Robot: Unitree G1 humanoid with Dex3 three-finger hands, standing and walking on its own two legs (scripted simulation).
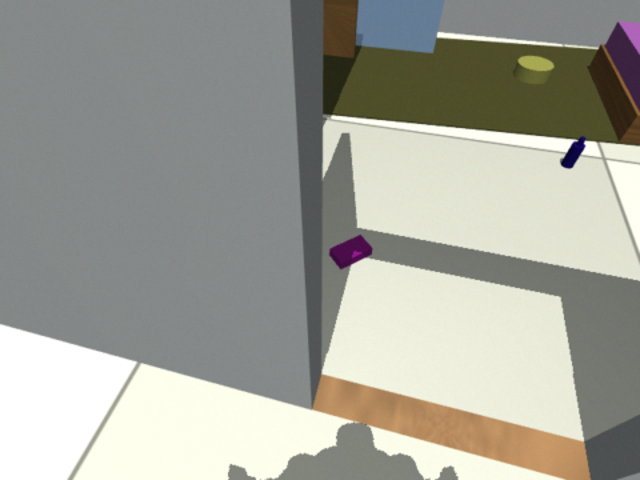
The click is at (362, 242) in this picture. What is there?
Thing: flat box
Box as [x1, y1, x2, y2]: [330, 235, 372, 268]
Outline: 360,235 330,248 330,255 340,268 371,254 372,248
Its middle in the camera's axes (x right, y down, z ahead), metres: +0.13 +0.04 +1.59
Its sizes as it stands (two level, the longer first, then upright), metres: 0.154 0.088 0.042
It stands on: the floor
